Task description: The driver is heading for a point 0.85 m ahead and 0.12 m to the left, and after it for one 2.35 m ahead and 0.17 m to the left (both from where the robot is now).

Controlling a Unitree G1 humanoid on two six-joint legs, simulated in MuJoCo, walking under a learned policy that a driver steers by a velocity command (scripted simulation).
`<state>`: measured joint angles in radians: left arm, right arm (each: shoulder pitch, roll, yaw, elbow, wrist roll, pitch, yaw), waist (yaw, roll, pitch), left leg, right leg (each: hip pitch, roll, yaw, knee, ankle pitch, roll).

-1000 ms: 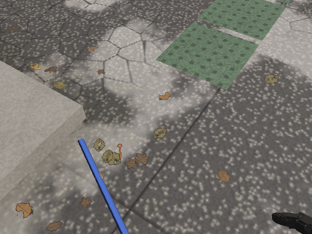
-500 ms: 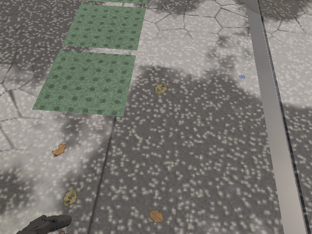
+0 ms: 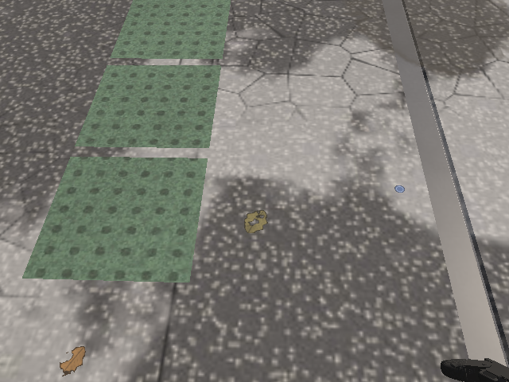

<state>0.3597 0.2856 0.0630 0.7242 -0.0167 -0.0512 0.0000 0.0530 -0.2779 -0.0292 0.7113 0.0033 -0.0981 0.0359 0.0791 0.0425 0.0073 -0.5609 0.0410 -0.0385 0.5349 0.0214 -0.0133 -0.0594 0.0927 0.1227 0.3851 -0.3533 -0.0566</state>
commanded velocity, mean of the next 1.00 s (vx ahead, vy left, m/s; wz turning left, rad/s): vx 0.50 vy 0.00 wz -0.01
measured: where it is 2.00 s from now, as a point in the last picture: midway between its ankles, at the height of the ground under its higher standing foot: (257, 182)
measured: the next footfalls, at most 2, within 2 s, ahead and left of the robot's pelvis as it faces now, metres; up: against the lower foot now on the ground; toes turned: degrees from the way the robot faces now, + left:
left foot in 0.06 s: +0.20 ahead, +0.13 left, +0.00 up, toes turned -1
right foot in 0.58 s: +0.49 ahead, -0.12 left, +0.00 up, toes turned -2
